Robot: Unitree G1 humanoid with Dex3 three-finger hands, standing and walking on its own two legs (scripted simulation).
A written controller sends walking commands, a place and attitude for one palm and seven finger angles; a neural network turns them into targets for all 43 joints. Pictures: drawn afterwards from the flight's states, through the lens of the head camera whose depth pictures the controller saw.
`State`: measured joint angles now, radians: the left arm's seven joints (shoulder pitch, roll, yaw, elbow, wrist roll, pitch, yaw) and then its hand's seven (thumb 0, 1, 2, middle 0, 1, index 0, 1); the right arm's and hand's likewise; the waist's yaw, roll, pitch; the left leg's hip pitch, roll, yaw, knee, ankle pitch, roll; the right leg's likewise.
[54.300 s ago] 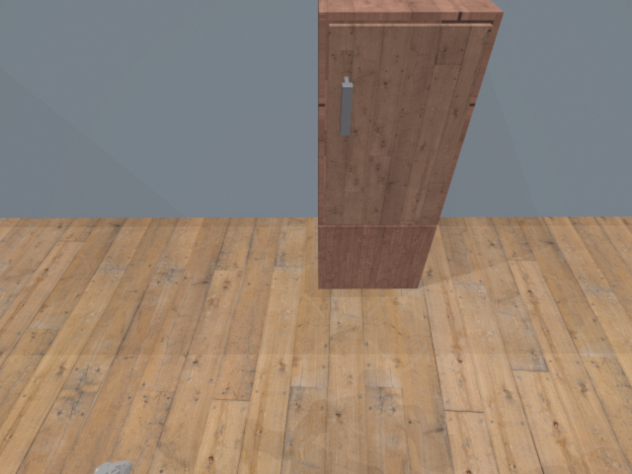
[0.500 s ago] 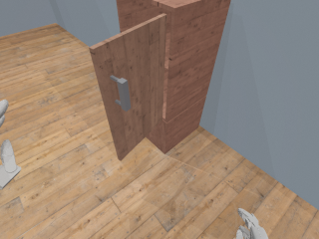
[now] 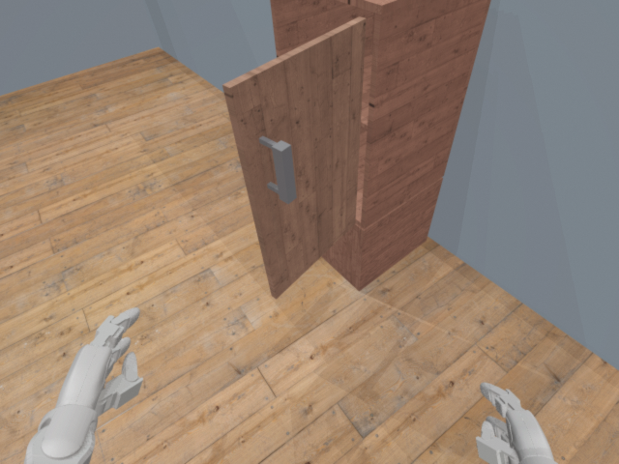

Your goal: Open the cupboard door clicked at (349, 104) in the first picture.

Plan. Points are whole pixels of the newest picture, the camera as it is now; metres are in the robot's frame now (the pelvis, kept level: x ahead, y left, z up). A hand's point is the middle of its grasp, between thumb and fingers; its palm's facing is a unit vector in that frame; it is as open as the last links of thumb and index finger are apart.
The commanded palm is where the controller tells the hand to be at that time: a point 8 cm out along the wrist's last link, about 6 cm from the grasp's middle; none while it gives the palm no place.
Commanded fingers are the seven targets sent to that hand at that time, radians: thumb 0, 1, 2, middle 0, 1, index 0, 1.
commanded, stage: let the arm hang, fingers relaxed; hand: left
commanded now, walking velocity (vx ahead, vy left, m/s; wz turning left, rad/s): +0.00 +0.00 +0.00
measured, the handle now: (276, 169) +0.60 +0.10 +0.04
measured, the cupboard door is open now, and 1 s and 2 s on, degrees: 100 100 100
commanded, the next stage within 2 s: look to check the result in 0.96 s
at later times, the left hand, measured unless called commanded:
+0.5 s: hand out of the picture -0.08 +0.19 -0.16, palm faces +0.06 -0.97 -0.24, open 7.3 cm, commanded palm none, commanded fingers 0.00 0.90 0.90 -0.20 -0.30 -0.20 -0.30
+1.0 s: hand out of the picture +0.02 +0.18 -0.16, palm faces +0.04 -0.98 -0.20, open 7.3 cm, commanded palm none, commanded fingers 0.00 0.90 0.90 -0.20 -0.30 -0.20 -0.30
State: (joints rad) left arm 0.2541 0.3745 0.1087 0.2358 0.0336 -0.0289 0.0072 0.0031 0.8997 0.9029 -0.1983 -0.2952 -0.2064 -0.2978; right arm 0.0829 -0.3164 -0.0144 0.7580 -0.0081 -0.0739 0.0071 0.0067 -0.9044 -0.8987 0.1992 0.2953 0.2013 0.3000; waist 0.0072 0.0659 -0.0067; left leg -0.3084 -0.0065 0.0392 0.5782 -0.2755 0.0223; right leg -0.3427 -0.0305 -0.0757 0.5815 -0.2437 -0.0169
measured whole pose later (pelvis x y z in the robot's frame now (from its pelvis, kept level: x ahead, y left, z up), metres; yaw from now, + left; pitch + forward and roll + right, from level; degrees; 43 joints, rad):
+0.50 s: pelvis -0.02 +0.00 +0.01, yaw +1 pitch -1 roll -1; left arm 0.35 0.19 0.02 1.15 0.02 0.03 0.02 0.01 0.92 0.90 -0.20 -0.29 -0.21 -0.30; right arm 0.35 -0.16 -0.01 1.10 -0.02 0.03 -0.02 0.01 -0.91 -0.90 0.20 0.29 0.20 0.30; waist 0.01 0.03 0.05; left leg -0.27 0.00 0.01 0.48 -0.19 0.02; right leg -0.27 -0.02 -0.10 0.44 -0.17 -0.03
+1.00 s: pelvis +0.00 +0.00 +0.01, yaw +1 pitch +0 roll +0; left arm 0.22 0.15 0.02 1.12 0.02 0.00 0.03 0.00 0.92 0.90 -0.20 -0.29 -0.20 -0.30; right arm 0.29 -0.14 -0.01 1.11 -0.02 0.00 -0.03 0.00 -0.91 -0.90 0.20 0.29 0.20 0.30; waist -0.01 0.01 0.03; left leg -0.22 -0.01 0.02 0.42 -0.20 0.02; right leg -0.25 -0.02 -0.08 0.42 -0.17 -0.02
